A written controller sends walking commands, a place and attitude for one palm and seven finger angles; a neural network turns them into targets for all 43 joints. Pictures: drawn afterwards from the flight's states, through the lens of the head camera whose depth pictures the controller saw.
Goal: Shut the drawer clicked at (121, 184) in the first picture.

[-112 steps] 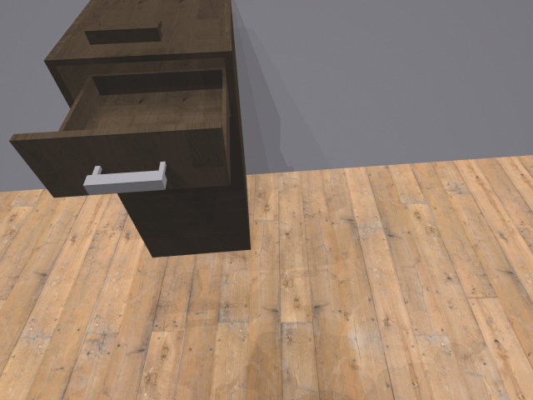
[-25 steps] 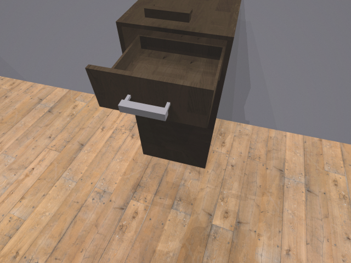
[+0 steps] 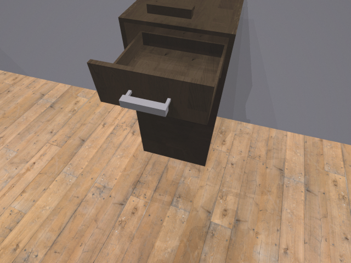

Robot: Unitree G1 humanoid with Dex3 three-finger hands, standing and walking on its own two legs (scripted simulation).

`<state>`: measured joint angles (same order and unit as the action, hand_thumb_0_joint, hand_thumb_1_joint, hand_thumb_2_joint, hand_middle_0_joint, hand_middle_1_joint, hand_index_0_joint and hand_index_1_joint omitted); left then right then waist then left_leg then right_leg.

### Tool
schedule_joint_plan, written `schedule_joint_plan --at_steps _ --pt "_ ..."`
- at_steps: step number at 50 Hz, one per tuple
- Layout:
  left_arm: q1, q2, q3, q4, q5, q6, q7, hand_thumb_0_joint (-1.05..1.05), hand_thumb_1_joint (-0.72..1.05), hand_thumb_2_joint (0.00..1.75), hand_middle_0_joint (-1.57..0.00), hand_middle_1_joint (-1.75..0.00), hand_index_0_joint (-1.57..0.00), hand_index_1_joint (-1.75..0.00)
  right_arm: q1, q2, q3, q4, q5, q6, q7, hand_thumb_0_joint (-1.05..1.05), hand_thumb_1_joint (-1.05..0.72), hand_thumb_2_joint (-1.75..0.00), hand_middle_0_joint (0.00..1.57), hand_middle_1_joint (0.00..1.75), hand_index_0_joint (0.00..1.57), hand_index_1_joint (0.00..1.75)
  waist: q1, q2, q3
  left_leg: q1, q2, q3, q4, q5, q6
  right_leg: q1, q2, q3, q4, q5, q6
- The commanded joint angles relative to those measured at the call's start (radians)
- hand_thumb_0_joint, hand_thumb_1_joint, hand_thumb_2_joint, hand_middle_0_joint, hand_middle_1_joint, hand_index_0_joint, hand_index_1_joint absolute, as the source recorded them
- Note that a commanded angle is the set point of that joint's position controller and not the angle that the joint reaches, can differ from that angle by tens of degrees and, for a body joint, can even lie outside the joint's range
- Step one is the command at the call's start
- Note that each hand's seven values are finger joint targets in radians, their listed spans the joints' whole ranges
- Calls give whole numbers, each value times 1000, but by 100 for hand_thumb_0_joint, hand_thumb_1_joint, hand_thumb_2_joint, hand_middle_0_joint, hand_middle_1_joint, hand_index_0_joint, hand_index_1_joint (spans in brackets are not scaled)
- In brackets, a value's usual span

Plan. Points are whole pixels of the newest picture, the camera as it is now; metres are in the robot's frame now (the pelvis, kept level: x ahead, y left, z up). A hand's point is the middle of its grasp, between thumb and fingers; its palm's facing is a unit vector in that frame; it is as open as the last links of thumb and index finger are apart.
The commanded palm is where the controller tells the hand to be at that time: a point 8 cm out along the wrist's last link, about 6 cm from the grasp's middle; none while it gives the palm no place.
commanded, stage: turn to face it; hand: left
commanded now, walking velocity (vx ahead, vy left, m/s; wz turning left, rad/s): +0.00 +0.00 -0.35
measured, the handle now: (146, 101) +0.55 +0.13 +0.02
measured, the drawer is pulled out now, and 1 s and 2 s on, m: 0.27 0.27 0.27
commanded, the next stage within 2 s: take the last steps up to it in 0.48 s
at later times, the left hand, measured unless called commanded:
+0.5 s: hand out of the picture +0.08 +0.20 -0.18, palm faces -0.08 -0.97 -0.23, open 7.4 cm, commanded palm none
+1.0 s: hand out of the picture +0.04 +0.17 -0.19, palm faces -0.13 -0.98 -0.17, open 7.4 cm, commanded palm none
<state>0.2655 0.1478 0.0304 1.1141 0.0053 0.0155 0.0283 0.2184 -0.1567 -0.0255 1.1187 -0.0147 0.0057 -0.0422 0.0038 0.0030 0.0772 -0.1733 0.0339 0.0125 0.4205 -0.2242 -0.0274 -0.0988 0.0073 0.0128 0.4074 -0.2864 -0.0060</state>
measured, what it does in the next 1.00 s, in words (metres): steps on the spot: left foot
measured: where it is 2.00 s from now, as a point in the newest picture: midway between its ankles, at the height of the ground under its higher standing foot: outside the picture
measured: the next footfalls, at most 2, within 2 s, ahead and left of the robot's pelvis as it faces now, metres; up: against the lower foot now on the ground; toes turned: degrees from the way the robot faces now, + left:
left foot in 0.98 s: +0.13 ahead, +0.10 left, +0.00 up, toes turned -8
right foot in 1.26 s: +0.17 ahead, -0.17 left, +0.00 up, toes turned -13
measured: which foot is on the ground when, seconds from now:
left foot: down 0.00-0.70, up 0.72-0.96, down 0.98-1.00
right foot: down 0.00-0.98, up 1.00-1.00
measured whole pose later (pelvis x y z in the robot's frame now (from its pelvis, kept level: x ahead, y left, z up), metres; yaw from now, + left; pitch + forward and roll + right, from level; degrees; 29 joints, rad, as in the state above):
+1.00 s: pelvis +0.04 -0.01 -0.01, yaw -12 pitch +0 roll +0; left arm 0.34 0.16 0.06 1.09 0.01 0.00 -0.01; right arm 0.19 -0.18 -0.05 1.03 -0.03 -0.04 0.00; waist 0.02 -0.02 0.09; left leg -0.30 0.03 0.07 0.53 -0.22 0.00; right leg -0.16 -0.01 0.01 0.57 -0.41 -0.01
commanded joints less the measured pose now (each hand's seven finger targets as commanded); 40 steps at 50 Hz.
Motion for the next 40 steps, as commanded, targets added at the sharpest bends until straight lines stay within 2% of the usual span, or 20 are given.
schedule_joint_plan --at_steps 1,9,12,17,20,22,23,24,25,26,28,30,32,33,34,35,36,37,38,40 --pt "25 153 46 -56 7 -5 3 0 90 90 -20 -30 -20 -30 62 -119 -37 -41 3 2 -9 0 -90 -90 20 30 20 30 -17 5 -21 58 86 -28 4 171 33 -113 -88 93 -28 272 -35" --pt "-4 172 71 -109 15 13 -12 0 90 90 -20 -30 -20 -30 12 -157 -63 -97 -2 11 -12 0 -90 -90 20 30 20 30 -8 -2 -31 3 124 -35 33 42 52 -172 -63 144 40 226 -45" --pt "-21 187 77 -131 18 15 -16 0 90 90 -20 -30 -20 -30 -4 -159 -64 -116 -4 9 -10 0 -90 -90 20 30 20 30 -8 -8 -43 -14 114 -15 54 19 44 -175 -74 179 42 245 -54" --pt "-49 225 83 -159 20 16 -13 0 90 90 -20 -30 -20 -30 -14 -138 -63 -138 1 10 -5 0 -90 -90 20 30 20 30 -12 -108 -71 -17 51 39 146 -8 18 -164 -133 275 -13 308 -88" --pt "-74 232 83 -172 18 18 -10 0 90 90 -20 -30 -20 -30 -5 -136 -60 -139 2 10 -2 0 -90 -90 20 30 20 30 -19 -121 -76 -5 45 39 135 4 13 -154 -136 277 -9 364 -94" --pt "-95 212 81 -188 15 20 -11 0 90 90 -20 -30 -20 -30 3 -160 -62 -135 -3 6 -4 0 -90 -90 20 30 20 30 -29 -37 -65 58 101 -2 63 82 33 -219 -78 215 43 324 -61" --pt "-101 190 77 -195 15 19 -12 0 90 90 -20 -30 -20 -30 15 -181 -65 -134 -6 3 -4 0 -90 -90 20 30 20 30 -31 64 -73 89 169 -63 6 135 62 -251 -25 153 120 262 -36" --pt "-105 175 75 -203 13 22 -15 0 90 90 -20 -30 -20 -30 31 -222 -73 -133 -12 1 -7 0 -90 -90 20 30 20 30 -37 170 -82 92 270 -154 -67 166 122 -283 20 75 260 131 -12" --pt "-124 160 73 -213 11 28 -18 0 90 90 -20 -30 -20 -30 42 -242 -78 -134 -17 -2 -9 0 -90 -90 20 30 20 30 -46 252 -68 68 377 -225 -142 227 197 -324 41 17 457 -183 4" --pt "-136 159 75 -218 12 36 -21 0 90 90 -20 -30 -20 -30 42 -240 -75 -139 -22 -3 -10 0 -90 -90 20 30 20 30 -45 226 -57 35 405 -223 -158 238 229 -342 16 42 586 -288 5" --pt "-123 145 76 -220 16 37 -27 0 90 90 -20 -30 -20 -30 -5 -218 -66 -158 -23 -6 -10 0 -90 -90 20 30 20 30 -16 162 -52 16 373 -147 -128 256 222 -345 -17 35 593 -267 2" --pt "-86 118 69 -210 15 31 -33 0 90 90 -20 -30 -20 -30 -51 -225 -65 -168 -33 -2 -6 0 -90 -90 20 30 20 30 7 195 -79 -2 312 -45 -88 263 174 -248 -25 -9 447 -232 1" --pt "-18 117 66 -185 17 20 -41 0 90 90 -20 -30 -20 -30 -45 -229 -63 -161 -28 4 1 0 -90 -90 20 30 20 30 27 168 -121 -28 262 -10 -46 17 128 -114 -3 -76 233 -127 3" --pt "30 134 69 -166 22 12 -42 0 90 90 -20 -30 -20 -30 -46 -223 -64 -160 -19 9 7 0 -90 -90 20 30 20 30 48 89 -121 -94 215 24 12 -145 97 -16 9 -92 101 -34 3" --pt "77 181 77 -149 29 2 -37 0 90 90 -20 -30 -20 -30 -49 -181 -61 -167 -7 10 13 0 -90 -90 20 30 20 30 70 -55 -96 -206 116 84 158 -287 49 54 -64 39 -61 -85 -21" --pt "108 281 92 -139 36 -8 -23 0 90 90 -20 -30 -20 -30 -75 -105 -45 -205 0 8 26 0 -90 -90 20 30 20 30 84 -344 -30 -423 -6 145 407 -396 -7 80 -301 438 -232 -215 -123" --pt "109 295 85 -147 24 -11 -16 0 90 90 -20 -30 -20 -30 -135 -152 -46 -226 -8 11 33 0 -90 -90 20 30 20 30 103 -262 41 -450 28 17 549 -401 4 -23 -383 526 -283 -249 -207" --pt "41 286 82 -162 25 -12 -17 0 90 90 -20 -30 -20 -30 -122 -137 -51 -224 -10 7 45 0 -90 -90 20 30 20 30 58 -196 72 -454 39 -6 586 -333 9 -69 -361 453 -274 -291 -233" --pt "28 253 86 -159 26 -23 -13 0 90 90 -20 -30 -20 -30 -98 -123 -53 -207 -10 1 46 0 -90 -90 20 30 20 30 40 -182 25 -435 35 6 594 -294 7 -35 -325 460 -251 -284 -232" --pt "-1 205 72 -155 22 -39 -12 0 90 90 -20 -30 -20 -30 -75 -127 -52 -178 -9 -8 47 0 -90 -90 20 30 20 30 15 -219 15 -391 52 -1 515 -219 5 2 -266 285 -184 29 -204"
